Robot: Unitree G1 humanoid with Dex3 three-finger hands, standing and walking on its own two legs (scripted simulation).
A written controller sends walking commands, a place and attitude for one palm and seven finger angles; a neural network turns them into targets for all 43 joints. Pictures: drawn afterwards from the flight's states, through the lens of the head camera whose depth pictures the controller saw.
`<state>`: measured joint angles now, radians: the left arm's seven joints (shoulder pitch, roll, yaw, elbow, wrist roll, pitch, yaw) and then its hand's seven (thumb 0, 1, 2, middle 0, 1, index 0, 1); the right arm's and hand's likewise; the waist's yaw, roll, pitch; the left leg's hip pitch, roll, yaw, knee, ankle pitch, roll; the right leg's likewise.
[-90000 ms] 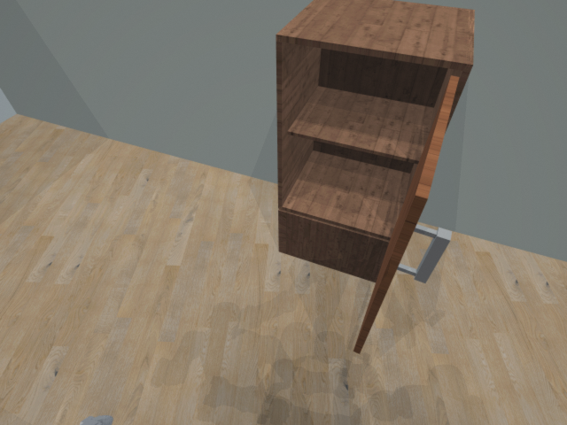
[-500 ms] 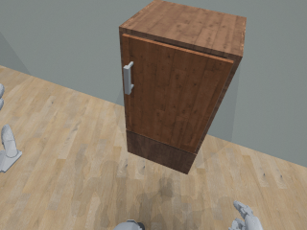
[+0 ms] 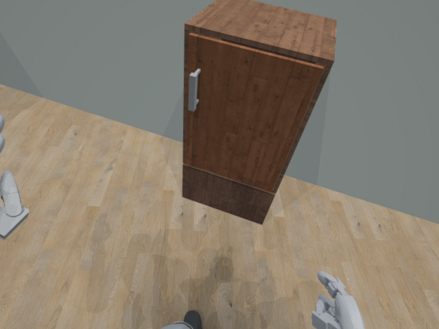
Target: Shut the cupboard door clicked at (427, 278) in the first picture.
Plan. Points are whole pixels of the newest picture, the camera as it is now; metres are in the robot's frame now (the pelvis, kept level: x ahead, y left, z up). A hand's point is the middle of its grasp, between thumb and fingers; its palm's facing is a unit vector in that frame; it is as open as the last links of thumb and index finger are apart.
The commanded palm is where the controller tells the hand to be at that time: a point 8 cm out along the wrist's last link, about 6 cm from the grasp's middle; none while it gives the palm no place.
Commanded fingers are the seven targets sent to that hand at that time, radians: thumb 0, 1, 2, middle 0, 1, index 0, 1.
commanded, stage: stop stepping back and stand still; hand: left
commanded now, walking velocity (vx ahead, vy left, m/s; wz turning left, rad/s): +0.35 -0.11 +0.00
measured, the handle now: (195, 90) +0.86 +0.10 -0.03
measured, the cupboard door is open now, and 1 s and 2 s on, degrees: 0 0 0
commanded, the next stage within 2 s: let the arm hang, fingers relaxed in 1.52 s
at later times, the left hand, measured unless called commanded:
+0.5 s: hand out of the picture +0.08 +0.31 +0.19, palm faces +0.28 -0.82 -0.50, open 7.4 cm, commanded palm +0.03 +0.36 +0.19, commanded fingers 0.00 0.90 0.90 -0.20 -0.30 -0.20 -0.30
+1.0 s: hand out of the picture +0.09 +0.37 +0.19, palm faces +0.35 -0.78 -0.52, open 7.4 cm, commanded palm +0.04 +0.41 +0.19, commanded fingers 0.00 0.90 0.90 -0.20 -0.30 -0.20 -0.30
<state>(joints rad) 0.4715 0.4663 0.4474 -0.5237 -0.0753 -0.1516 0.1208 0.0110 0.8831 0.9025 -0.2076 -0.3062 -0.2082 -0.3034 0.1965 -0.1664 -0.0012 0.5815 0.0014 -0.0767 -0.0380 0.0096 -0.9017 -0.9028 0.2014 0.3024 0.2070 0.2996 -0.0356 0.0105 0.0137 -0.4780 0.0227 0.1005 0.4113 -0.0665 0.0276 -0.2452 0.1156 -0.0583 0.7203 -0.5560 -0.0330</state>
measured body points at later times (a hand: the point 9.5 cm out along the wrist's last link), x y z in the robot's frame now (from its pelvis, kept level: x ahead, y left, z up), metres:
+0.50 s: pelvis -0.13 +0.07 +0.01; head -0.14 +0.11 +0.46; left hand +0.06 +0.35 +0.22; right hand -0.04 -0.15 -0.08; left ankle -0.03 +0.16 -0.72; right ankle -0.17 -0.01 -0.71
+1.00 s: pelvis -0.13 +0.12 +0.00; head -0.12 +0.14 +0.45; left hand +0.07 +0.41 +0.22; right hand +0.01 -0.10 -0.08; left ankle -0.05 +0.22 -0.73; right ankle -0.14 +0.02 -0.72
